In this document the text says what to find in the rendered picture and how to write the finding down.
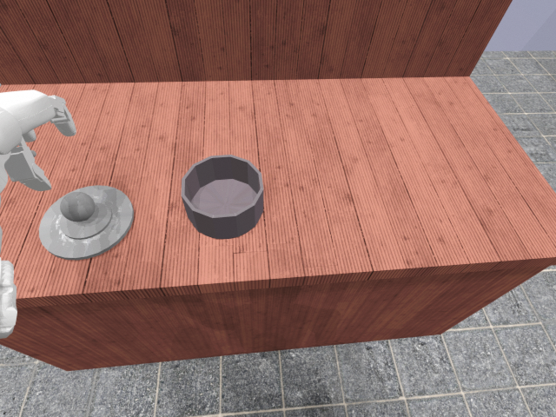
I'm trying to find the knob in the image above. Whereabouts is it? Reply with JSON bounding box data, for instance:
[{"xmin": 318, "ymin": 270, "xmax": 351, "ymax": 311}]
[{"xmin": 60, "ymin": 192, "xmax": 95, "ymax": 222}]

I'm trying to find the lid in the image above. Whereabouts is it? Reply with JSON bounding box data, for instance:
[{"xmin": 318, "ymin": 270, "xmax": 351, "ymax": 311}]
[{"xmin": 39, "ymin": 185, "xmax": 134, "ymax": 260}]

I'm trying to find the left robot hand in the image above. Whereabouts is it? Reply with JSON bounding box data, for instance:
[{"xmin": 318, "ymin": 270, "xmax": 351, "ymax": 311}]
[{"xmin": 0, "ymin": 90, "xmax": 76, "ymax": 191}]

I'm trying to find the table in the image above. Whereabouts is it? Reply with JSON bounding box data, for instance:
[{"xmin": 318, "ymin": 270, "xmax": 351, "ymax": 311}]
[{"xmin": 0, "ymin": 0, "xmax": 556, "ymax": 371}]

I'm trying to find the robot left forearm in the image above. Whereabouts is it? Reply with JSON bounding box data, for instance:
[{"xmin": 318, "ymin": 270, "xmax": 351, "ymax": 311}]
[{"xmin": 0, "ymin": 107, "xmax": 22, "ymax": 254}]

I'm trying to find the pot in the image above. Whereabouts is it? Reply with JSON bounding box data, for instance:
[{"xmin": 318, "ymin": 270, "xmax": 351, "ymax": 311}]
[{"xmin": 182, "ymin": 155, "xmax": 264, "ymax": 239}]

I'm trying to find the left robot upper arm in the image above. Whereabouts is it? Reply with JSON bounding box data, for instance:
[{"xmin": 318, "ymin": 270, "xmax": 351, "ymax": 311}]
[{"xmin": 0, "ymin": 257, "xmax": 17, "ymax": 339}]

